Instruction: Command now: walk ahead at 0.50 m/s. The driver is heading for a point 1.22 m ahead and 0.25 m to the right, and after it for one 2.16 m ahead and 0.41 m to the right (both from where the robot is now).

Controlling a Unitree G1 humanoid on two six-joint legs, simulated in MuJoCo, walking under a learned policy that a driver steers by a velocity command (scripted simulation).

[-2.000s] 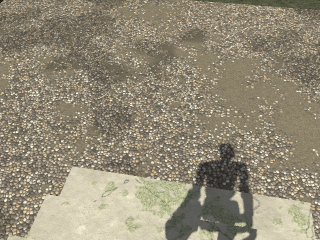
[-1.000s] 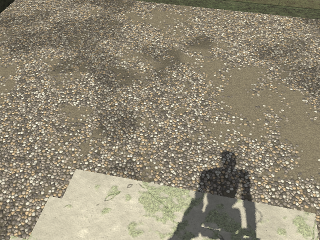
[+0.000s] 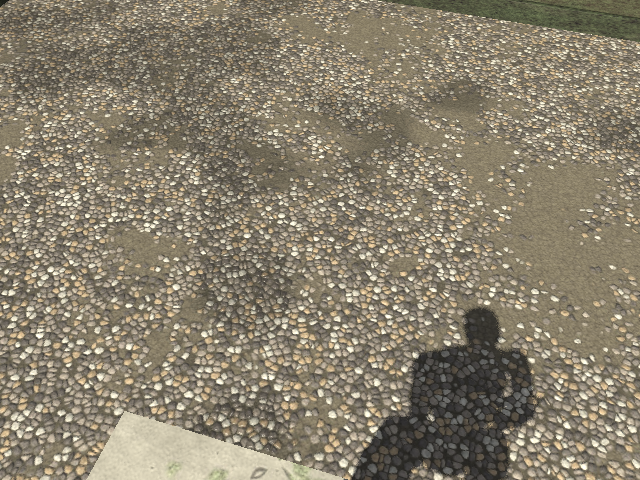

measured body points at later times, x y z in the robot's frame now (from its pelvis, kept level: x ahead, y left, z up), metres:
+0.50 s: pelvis +0.27 +0.04 -0.15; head +0.28 +0.04 +0.30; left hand +0.44 +0.24 -0.27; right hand +0.10 -0.11 -0.28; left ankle +0.15 +0.12 -0.81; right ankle +0.46 -0.10 -0.84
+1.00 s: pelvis +0.47 +0.02 -0.27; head +0.48 +0.04 +0.18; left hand +0.52 +0.26 -0.42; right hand +0.53 -0.22 -0.41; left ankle +0.49 +0.14 -0.98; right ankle +0.44 -0.08 -0.98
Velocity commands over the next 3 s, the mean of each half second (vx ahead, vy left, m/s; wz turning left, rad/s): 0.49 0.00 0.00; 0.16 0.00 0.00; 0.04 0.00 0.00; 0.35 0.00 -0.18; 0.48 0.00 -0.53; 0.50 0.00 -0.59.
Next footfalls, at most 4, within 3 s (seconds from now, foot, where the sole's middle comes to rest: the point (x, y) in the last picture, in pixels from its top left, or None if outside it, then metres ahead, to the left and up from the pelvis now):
0.06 left None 0.19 0.13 -0.85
0.62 right None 0.48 -0.08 -1.02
0.92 left None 0.54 0.15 -1.02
2.10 right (380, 410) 0.89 -0.06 -1.19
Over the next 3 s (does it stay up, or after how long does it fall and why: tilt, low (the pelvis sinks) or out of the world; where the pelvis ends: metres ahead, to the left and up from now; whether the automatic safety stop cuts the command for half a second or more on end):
stays up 1.13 -0.10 -0.42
